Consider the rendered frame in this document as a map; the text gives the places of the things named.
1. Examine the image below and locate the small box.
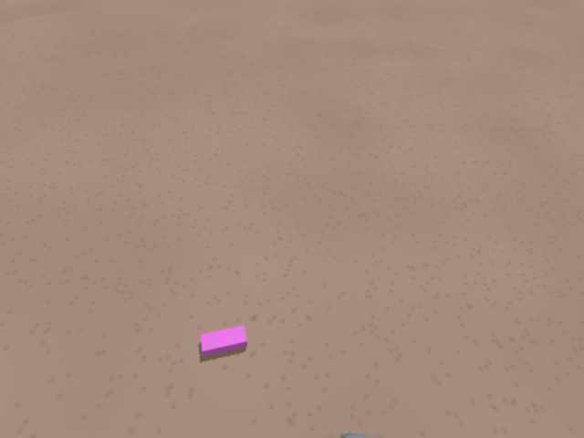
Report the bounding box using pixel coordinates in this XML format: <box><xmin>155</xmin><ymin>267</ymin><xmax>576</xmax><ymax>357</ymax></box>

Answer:
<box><xmin>201</xmin><ymin>325</ymin><xmax>247</xmax><ymax>356</ymax></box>

